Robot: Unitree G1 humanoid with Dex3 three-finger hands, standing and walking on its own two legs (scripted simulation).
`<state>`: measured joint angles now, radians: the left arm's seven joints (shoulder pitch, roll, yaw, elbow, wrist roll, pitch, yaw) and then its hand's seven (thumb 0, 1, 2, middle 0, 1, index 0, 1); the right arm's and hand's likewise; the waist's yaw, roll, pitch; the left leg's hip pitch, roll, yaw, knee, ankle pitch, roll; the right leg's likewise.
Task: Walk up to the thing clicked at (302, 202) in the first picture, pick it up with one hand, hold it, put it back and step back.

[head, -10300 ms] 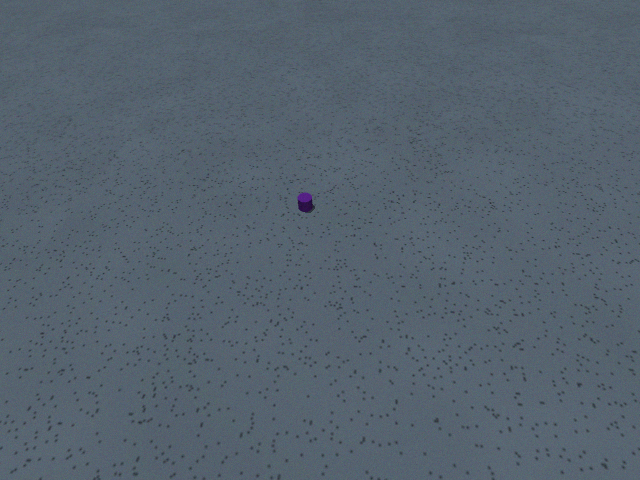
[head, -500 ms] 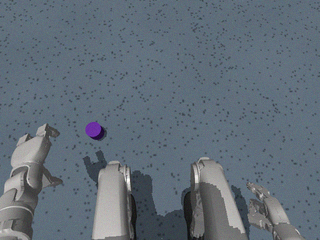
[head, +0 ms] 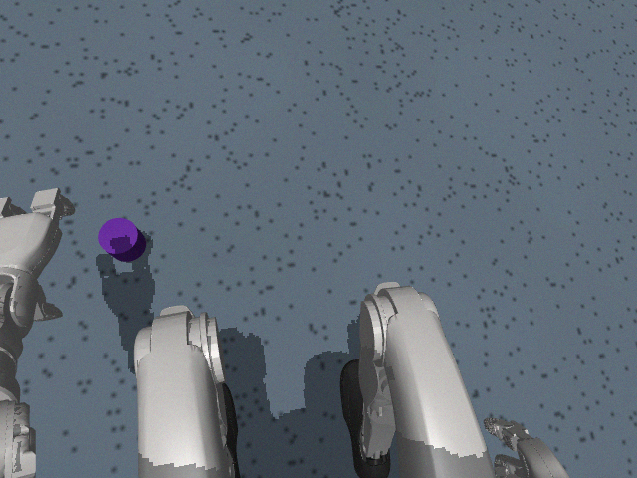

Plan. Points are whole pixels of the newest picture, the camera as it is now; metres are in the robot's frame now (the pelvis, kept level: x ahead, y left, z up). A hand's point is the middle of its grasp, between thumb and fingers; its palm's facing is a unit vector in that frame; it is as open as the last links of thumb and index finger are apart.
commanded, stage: rise first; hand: left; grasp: from above
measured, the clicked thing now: (123, 240) +0.48 +0.29 -0.34
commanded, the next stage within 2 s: approach in 0.98 s
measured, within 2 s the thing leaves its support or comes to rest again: neither
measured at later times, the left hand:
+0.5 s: hand (62, 257) +0.42 +0.33 -0.20, palm faces -0.44 -0.08 -0.89, open 14.2 cm
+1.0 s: hand (74, 253) +0.43 +0.32 -0.22, palm faces -0.45 -0.08 -0.89, open 14.1 cm
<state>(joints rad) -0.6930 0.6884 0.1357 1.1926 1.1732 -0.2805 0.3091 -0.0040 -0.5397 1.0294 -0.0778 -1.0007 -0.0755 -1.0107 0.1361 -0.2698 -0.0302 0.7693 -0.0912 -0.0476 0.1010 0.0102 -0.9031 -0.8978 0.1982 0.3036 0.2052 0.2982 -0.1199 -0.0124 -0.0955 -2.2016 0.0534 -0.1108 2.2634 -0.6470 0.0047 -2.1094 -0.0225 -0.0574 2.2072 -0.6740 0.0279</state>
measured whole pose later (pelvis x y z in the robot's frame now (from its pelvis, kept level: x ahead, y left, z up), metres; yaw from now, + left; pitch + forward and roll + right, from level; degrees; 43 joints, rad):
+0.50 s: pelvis +0.01 +0.00 -0.04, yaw -1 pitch +32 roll -7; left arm -0.81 0.74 0.16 1.36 1.27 -0.29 0.40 0.00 -0.54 1.00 -0.08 -1.01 -0.08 -1.01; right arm 0.09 -0.26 0.00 0.78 -0.15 -0.05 0.13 0.01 -0.91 -0.90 0.20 0.30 0.21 0.30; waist -0.16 -0.03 -0.06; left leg -2.30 0.05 -0.13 2.39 -0.66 0.00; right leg -2.21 -0.01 -0.06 2.33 -0.69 0.03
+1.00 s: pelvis +0.01 +0.00 -0.05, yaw -2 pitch +32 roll -8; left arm -0.82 0.77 0.17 1.39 1.27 -0.30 0.42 0.00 -0.53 0.99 -0.08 -1.02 -0.09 -1.02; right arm 0.11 -0.27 0.03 0.78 -0.17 -0.05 0.14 0.01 -0.91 -0.90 0.20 0.30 0.20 0.30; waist -0.18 -0.04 -0.03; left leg -2.33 0.05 -0.15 2.43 -0.68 -0.01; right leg -2.23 -0.01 -0.07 2.36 -0.70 0.03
